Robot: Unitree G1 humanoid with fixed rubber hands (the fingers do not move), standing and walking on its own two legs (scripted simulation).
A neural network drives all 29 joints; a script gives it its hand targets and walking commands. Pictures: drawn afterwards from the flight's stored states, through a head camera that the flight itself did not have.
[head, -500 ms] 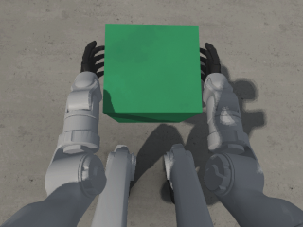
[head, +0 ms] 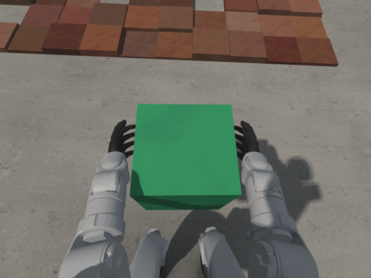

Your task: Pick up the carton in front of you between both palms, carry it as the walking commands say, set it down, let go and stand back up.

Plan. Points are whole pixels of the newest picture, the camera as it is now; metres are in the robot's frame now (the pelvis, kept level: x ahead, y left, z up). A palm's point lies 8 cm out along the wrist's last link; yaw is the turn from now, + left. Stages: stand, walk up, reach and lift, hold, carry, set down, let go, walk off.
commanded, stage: reach and lift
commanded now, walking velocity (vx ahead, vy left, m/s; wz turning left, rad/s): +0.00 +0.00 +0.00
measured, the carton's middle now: (183, 163) +0.38 +0.00 -0.10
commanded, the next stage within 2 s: hold in 1.60 s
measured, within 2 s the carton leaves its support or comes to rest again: neither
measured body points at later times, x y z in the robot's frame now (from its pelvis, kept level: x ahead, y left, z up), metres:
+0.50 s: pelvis +0.05 +0.00 +0.11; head +0.05 +0.00 +0.56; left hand +0.36 +0.15 +0.11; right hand +0.36 -0.15 +0.11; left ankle +0.05 +0.13 -0.61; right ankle +0.06 -0.13 -0.61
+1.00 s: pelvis +0.03 +0.00 +0.13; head +0.01 +0.00 +0.57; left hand +0.34 +0.15 +0.15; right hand +0.34 -0.15 +0.14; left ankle +0.05 +0.13 -0.62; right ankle +0.06 -0.13 -0.62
